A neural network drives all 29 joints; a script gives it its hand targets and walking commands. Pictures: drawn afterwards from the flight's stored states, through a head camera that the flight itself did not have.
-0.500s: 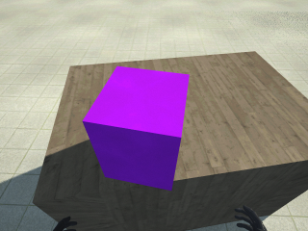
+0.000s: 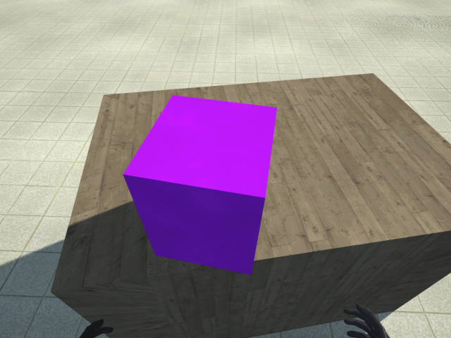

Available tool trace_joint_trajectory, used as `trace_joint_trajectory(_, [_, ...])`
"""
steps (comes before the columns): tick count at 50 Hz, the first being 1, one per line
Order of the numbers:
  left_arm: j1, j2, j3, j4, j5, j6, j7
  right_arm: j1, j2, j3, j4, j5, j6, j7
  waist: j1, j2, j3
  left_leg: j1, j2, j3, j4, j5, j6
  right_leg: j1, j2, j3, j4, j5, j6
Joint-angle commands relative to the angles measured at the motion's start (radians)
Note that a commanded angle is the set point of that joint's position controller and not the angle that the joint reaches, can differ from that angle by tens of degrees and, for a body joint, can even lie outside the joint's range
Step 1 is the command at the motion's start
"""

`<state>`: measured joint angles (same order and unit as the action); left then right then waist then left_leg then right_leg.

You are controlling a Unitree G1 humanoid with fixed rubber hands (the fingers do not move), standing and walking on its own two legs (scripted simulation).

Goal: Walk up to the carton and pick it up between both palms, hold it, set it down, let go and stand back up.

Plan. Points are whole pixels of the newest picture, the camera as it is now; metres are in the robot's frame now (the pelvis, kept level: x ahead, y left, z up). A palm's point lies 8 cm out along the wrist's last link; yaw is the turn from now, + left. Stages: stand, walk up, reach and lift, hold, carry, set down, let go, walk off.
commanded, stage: stand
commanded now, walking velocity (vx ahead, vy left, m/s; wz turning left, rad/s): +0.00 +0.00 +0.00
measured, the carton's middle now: (212, 186) +0.39 +0.05 +0.06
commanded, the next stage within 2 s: walk up in 1.82 s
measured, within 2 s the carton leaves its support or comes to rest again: neither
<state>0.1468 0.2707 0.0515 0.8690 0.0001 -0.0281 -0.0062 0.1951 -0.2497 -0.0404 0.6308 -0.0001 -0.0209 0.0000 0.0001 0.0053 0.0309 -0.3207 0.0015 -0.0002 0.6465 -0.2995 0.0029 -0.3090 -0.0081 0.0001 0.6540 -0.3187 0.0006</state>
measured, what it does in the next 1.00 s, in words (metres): stands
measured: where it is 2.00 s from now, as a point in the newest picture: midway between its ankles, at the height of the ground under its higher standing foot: outside the picture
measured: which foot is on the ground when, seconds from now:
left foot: down 0.00-1.00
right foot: down 0.00-1.00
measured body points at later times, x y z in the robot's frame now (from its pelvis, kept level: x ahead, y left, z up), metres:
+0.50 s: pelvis -0.01 +0.00 +0.00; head +0.00 +0.00 +0.45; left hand +0.12 +0.27 -0.11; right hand +0.15 -0.26 -0.09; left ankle +0.03 +0.12 -0.72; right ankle +0.02 -0.12 -0.72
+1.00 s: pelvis -0.01 +0.00 +0.01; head +0.00 -0.01 +0.46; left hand +0.11 +0.27 -0.11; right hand +0.14 -0.26 -0.09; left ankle +0.03 +0.12 -0.72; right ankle +0.02 -0.12 -0.72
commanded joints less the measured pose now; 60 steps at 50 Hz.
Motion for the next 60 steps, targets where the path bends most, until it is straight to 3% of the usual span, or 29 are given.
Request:
trace_joint_trajectory(1, [-0.073,0.238,0.048,-0.062,0.02,-0.041,-0.002,-0.061,-0.254,-0.055,0.027,-0.026,-0.053,-0.011,0.006,0.024,-0.089,0.058,0.104,-0.112,-0.164,0.093,0.071,0.05,-0.084,0.114,-0.16,0.11,-0.067])
trace_joint_trajectory(60, [-0.074,0.234,0.039,0.014,0.02,-0.038,-0.012,-0.056,-0.249,-0.046,0.085,-0.029,-0.05,-0.008,0.004,0.04,-0.14,0.083,0.116,-0.113,-0.236,0.061,0.053,0.091,-0.094,0.114,-0.227,0.09,-0.057])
